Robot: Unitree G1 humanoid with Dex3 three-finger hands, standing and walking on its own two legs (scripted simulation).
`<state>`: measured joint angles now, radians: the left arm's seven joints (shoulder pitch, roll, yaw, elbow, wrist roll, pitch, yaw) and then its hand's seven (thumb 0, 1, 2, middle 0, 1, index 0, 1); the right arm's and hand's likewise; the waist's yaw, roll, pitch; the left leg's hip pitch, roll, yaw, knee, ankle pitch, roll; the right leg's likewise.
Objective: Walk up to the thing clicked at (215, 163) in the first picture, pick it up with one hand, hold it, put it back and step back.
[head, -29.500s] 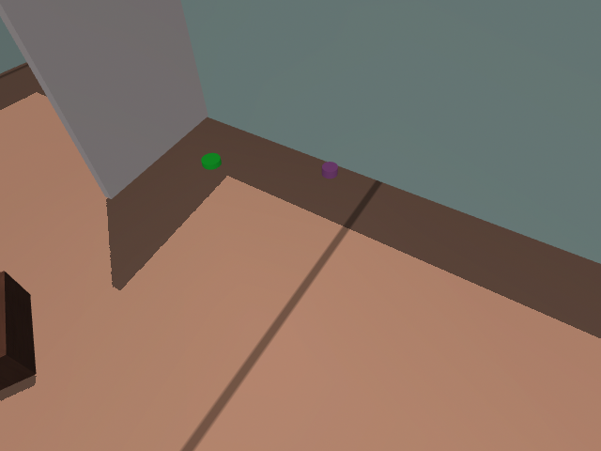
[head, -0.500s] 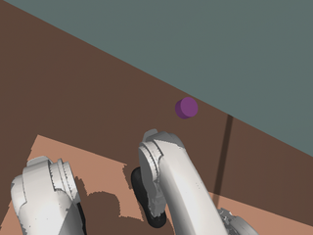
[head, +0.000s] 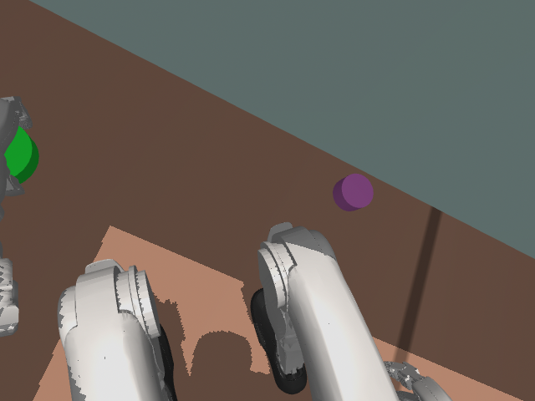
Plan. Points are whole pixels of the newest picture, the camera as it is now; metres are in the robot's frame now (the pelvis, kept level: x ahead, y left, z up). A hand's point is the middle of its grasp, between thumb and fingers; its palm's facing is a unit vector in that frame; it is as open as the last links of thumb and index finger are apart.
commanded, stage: lift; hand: left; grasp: from above
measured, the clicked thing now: out of the picture +0.49 +0.32 -0.18
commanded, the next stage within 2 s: hold in 1.64 s
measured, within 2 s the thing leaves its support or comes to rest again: neither
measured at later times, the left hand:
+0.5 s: hand out of the picture +0.41 +0.33 -0.03, palm faces -0.44 -0.11 -0.89, open 11.0 cm
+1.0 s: hand out of the picture +0.34 +0.30 +0.19, palm faces -0.43 -0.13 -0.90, open 11.0 cm
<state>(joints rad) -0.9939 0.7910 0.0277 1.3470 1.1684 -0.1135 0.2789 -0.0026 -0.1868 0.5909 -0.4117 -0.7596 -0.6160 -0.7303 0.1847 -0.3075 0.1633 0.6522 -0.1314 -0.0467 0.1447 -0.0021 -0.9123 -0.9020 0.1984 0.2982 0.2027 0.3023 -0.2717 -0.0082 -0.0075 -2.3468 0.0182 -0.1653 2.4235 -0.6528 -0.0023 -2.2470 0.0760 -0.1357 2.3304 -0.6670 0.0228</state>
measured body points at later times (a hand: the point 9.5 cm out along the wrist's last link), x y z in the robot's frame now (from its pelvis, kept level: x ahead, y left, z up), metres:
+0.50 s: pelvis -0.01 +0.01 +0.08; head +0.19 +0.07 +0.48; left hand +0.43 +0.33 +0.02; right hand +0.10 -0.26 -0.03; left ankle +0.08 +0.13 -0.29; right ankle +0.10 -0.11 -0.29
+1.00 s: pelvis +0.01 +0.01 +0.26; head +0.12 +0.03 +0.70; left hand +0.35 +0.30 +0.24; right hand +0.15 -0.24 +0.14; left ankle +0.08 +0.13 -0.29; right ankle +0.10 -0.11 -0.29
